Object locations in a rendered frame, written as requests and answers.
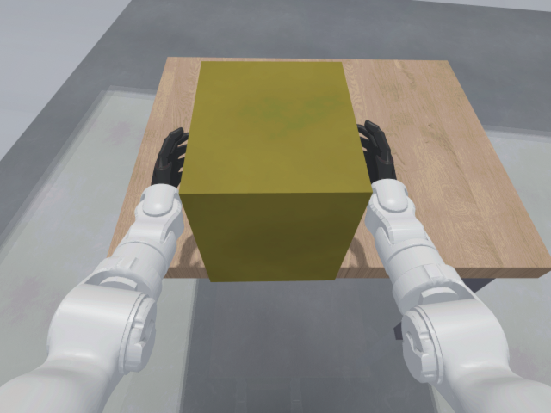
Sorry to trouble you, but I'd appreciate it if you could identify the carton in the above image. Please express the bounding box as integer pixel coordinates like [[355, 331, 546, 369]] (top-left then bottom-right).
[[178, 61, 373, 282]]

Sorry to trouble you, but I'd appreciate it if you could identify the robot left forearm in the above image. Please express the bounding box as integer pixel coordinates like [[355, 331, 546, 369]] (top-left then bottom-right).
[[46, 184, 184, 357]]

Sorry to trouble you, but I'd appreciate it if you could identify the right robot hand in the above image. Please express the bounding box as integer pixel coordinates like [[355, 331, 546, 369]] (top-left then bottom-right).
[[357, 120, 397, 184]]

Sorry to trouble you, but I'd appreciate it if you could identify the robot right upper arm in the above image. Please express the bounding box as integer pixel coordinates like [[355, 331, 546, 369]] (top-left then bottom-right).
[[401, 299, 551, 413]]

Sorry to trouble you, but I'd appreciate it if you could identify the left robot hand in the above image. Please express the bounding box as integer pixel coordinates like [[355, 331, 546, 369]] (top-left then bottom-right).
[[151, 127, 189, 188]]

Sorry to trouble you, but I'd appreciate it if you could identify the table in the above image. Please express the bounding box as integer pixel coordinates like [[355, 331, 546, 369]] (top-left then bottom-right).
[[107, 57, 551, 340]]

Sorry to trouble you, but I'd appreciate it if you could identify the robot left upper arm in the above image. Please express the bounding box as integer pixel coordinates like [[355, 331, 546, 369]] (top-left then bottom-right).
[[0, 284, 157, 413]]

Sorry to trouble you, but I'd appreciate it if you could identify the robot right forearm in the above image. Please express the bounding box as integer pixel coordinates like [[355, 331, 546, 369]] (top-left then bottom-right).
[[364, 179, 510, 364]]

